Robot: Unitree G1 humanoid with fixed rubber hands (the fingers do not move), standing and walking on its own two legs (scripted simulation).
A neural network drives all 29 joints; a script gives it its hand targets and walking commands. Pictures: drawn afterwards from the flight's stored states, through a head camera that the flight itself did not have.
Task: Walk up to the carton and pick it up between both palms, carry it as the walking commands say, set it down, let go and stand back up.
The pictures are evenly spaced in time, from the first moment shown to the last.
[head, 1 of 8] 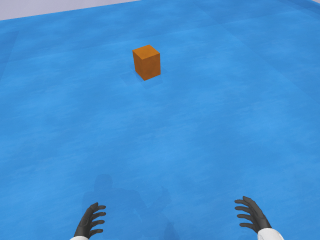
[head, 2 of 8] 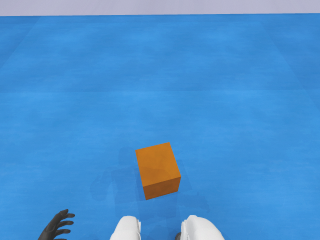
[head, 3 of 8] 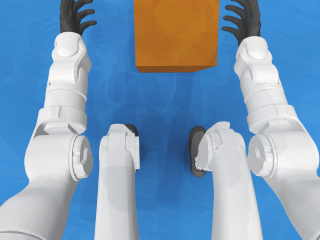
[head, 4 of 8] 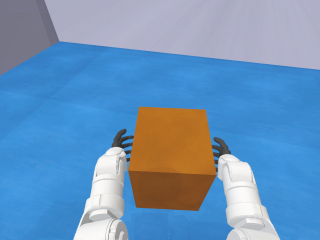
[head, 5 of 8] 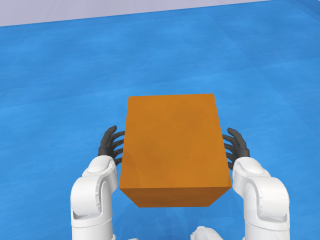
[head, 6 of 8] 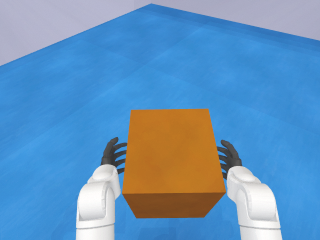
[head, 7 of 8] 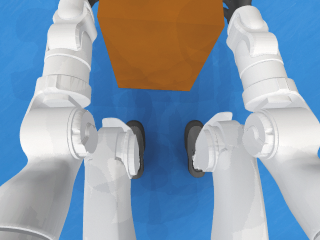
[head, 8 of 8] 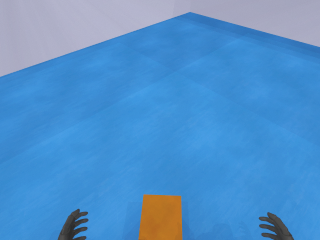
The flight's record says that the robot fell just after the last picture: no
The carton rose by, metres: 0.68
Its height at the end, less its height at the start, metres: +0.00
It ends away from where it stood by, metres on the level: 0.39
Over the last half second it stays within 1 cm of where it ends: yes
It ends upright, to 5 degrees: yes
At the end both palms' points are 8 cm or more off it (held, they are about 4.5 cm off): yes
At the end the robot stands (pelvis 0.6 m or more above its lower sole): yes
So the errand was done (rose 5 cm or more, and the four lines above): yes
